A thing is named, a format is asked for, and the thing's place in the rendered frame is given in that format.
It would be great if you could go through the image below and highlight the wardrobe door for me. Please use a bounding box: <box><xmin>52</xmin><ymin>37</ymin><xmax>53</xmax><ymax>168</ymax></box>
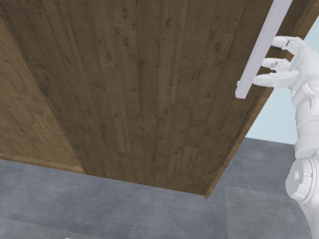
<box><xmin>0</xmin><ymin>15</ymin><xmax>82</xmax><ymax>167</ymax></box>
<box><xmin>0</xmin><ymin>0</ymin><xmax>316</xmax><ymax>196</ymax></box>

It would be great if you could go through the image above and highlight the right robot upper arm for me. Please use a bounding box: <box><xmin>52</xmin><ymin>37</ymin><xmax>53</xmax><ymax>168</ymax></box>
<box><xmin>285</xmin><ymin>156</ymin><xmax>319</xmax><ymax>239</ymax></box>

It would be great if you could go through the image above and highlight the robot right hand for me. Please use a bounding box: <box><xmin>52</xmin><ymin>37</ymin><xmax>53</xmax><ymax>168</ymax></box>
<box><xmin>252</xmin><ymin>36</ymin><xmax>319</xmax><ymax>90</ymax></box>

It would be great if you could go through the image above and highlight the right robot forearm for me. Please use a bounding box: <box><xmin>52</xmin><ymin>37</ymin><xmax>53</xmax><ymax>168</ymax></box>
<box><xmin>290</xmin><ymin>74</ymin><xmax>319</xmax><ymax>159</ymax></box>

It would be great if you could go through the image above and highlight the handle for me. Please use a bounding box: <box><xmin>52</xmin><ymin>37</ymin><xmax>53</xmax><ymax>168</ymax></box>
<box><xmin>235</xmin><ymin>0</ymin><xmax>293</xmax><ymax>99</ymax></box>

